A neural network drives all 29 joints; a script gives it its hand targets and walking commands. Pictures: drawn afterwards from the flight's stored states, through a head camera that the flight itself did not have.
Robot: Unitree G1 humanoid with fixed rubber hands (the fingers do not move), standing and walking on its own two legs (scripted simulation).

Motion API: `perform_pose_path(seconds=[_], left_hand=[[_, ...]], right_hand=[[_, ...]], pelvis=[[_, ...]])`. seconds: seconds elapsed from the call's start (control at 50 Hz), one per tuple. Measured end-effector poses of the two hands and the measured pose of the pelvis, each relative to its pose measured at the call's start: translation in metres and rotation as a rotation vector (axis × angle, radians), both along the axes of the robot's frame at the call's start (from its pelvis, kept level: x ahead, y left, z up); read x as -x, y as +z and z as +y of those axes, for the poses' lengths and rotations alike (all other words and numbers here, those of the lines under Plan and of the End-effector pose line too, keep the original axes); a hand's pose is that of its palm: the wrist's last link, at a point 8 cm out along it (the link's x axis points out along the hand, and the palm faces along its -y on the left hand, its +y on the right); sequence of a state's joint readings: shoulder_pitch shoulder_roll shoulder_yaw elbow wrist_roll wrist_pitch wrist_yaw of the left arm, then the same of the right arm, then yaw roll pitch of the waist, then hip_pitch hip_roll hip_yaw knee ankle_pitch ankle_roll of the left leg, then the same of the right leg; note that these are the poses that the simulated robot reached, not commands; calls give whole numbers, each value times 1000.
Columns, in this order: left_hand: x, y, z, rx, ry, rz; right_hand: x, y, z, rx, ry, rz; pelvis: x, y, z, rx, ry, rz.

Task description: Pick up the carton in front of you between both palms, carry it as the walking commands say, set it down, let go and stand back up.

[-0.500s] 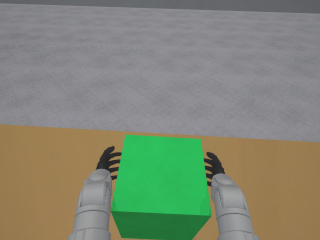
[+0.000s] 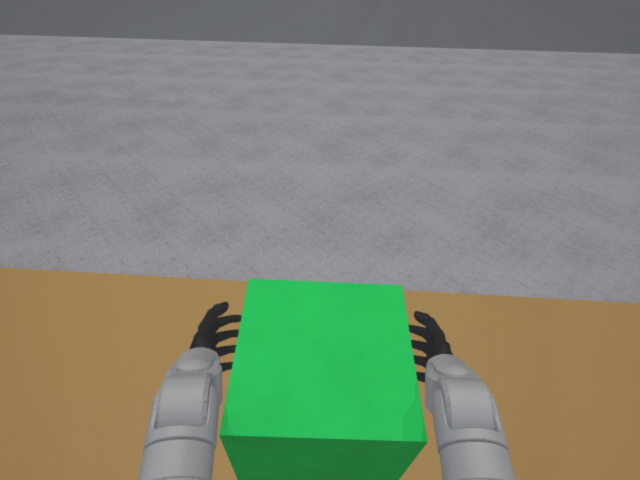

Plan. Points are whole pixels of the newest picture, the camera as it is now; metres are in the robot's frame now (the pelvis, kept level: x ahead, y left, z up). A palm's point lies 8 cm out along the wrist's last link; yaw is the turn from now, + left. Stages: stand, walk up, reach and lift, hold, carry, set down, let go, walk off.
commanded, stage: hold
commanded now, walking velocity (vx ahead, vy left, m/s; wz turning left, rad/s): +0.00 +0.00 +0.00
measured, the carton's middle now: (320, 392) +0.29 +0.00 -0.03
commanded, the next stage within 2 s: carry in 1.08 s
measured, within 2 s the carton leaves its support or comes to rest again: neither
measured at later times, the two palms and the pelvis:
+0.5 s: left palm (205, 359) +0.28 +0.15 +0.06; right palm (441, 371) +0.27 -0.15 +0.04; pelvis -0.01 +0.00 +0.00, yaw -1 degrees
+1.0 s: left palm (206, 357) +0.29 +0.15 +0.05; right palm (439, 366) +0.28 -0.15 +0.04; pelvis +0.00 +0.00 +0.00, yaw +0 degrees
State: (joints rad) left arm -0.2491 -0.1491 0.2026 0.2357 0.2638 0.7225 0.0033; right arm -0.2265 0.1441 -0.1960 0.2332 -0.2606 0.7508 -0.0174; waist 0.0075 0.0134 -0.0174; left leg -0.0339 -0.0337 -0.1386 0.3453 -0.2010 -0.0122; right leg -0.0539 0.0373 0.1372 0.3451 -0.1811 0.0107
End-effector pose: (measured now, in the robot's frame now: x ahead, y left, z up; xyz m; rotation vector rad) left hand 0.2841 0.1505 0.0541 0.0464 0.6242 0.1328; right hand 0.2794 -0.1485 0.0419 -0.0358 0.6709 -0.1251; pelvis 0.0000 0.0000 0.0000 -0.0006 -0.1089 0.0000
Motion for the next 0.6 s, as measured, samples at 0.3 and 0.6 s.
perform_pose_path(seconds=[0.3, 0.6], left_hand=[[6, 2, -3, 4, -2, 13], [2, 5, -2, 12, 1, 1]], right_hand=[[9, 1, -3, -11, -14, 12], [5, 4, -2, -12, -19, 0]], pelvis=[[13, -2, -1, 2, -4, -23], [13, -2, 1, -2, -6, -22]])
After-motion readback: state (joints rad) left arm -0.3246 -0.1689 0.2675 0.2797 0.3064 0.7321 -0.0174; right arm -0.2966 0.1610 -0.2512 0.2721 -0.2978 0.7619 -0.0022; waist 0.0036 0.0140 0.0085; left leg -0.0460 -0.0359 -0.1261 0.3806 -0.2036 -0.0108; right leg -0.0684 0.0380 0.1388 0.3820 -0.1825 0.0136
